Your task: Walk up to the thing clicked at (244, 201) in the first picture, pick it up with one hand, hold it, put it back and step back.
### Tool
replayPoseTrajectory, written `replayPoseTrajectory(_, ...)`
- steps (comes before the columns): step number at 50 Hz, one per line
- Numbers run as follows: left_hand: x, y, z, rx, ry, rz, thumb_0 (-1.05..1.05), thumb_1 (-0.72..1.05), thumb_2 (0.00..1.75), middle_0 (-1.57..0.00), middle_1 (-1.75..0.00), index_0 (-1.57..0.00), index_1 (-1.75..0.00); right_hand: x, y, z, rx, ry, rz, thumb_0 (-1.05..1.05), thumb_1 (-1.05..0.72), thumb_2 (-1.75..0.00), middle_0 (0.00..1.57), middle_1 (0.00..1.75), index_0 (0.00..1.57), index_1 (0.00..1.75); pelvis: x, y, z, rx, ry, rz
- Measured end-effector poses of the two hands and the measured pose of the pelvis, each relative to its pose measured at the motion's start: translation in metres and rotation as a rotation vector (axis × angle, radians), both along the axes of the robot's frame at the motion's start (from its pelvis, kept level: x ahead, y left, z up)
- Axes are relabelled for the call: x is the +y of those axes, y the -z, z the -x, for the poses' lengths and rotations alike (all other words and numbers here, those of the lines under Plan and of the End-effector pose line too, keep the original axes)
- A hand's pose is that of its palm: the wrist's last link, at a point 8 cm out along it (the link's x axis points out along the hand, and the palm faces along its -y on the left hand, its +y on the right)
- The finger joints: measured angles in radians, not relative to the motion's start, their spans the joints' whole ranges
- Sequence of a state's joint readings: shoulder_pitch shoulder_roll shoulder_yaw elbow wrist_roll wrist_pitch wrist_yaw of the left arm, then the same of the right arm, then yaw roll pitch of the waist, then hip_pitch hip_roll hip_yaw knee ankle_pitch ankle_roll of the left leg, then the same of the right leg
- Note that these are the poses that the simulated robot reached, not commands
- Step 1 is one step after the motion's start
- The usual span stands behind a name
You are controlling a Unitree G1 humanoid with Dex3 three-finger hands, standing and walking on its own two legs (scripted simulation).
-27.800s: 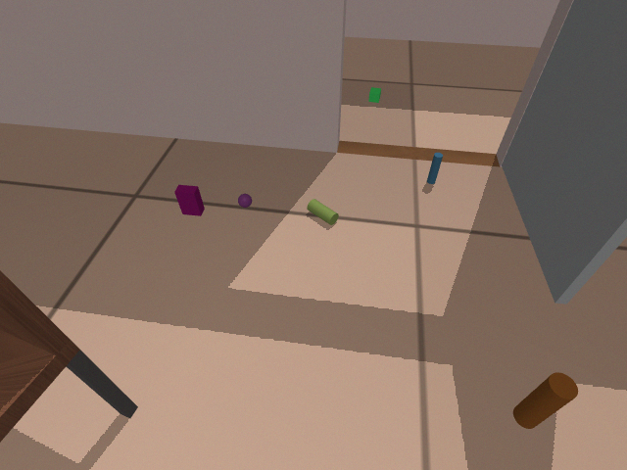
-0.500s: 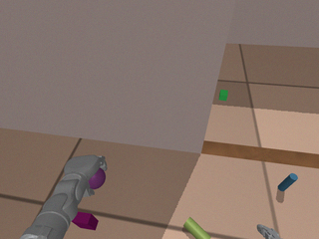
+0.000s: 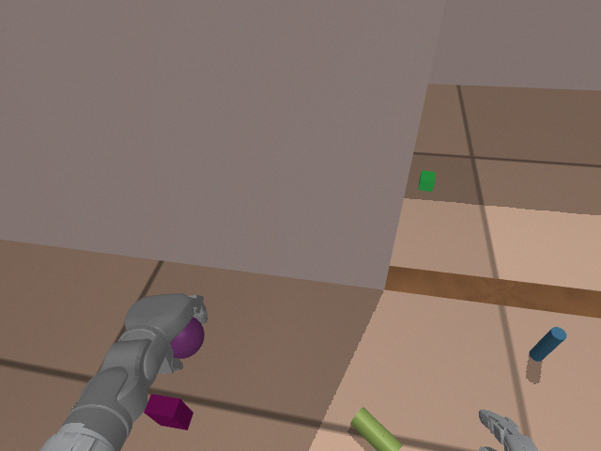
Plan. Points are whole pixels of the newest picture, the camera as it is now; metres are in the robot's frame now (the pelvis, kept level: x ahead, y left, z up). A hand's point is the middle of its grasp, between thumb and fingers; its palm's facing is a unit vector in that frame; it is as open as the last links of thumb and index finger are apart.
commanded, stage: hold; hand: left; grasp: from above
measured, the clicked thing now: (182, 336) +0.31 +0.21 -0.06
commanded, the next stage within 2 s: crouch in 0.84 s
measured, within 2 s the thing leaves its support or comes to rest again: neither
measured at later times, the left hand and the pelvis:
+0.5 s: hand (173, 346) +0.29 +0.21 -0.04, palm faces -0.47 -0.07 -0.88, open 9.1 cm; pelvis +0.00 +0.00 +0.00, yaw +0 degrees
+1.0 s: hand (173, 333) +0.31 +0.22 -0.03, palm faces -0.46 -0.06 -0.89, open 9.2 cm; pelvis +0.02 +0.00 +0.01, yaw +0 degrees
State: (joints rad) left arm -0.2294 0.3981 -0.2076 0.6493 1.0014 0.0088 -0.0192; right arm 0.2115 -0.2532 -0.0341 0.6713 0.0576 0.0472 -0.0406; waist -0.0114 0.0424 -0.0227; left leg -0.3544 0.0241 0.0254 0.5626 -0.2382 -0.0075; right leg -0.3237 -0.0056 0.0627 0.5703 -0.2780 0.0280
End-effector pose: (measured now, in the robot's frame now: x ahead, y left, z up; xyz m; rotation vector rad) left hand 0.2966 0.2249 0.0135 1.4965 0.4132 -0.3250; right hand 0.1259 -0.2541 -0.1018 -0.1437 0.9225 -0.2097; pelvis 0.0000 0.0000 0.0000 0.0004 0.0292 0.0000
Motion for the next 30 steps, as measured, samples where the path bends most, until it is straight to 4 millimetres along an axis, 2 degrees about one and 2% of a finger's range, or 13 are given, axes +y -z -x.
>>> replayPoseTrajectory(17,-0.004,-0.014,0.001,-0.016,-0.005,0.005,-0.03,0.16,0.63,-0.81,-0.8,-0.6,-0.67,0.004,-0.005,-0.013,-0.033,-0.013,-0.014,0.01,-0.91,-0.9,0.2,0.3,0.2,0.3,-0.002,-0.004,-0.001,-0.02,0.0,-0.003)
replayPoseTrajectory(30,-0.006,-0.008,0.0,0.004,0.006,0.01,-0.03,0.14,0.65,-0.8,-0.83,-0.6,-0.69,0.003,-0.006,-0.022,-0.017,-0.023,-0.008,0.01,-0.91,-0.9,0.2,0.3,0.2,0.3,-0.004,-0.005,-0.006,-0.015,-0.004,-0.004)
